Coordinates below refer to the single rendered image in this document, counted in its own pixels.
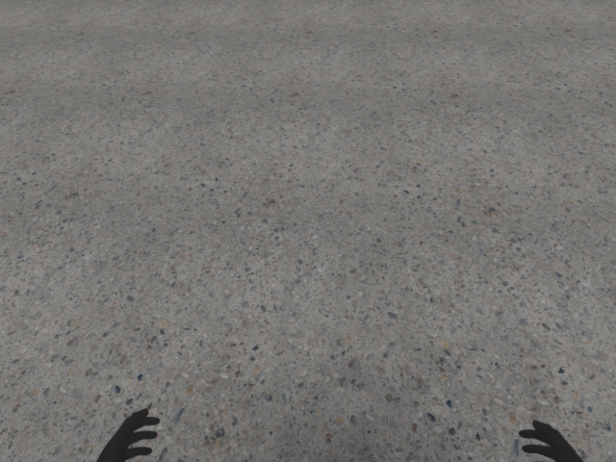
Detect robot right hand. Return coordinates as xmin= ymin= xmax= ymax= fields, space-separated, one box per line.
xmin=519 ymin=421 xmax=584 ymax=462

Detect robot left hand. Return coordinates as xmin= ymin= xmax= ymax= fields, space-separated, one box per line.
xmin=96 ymin=408 xmax=160 ymax=462

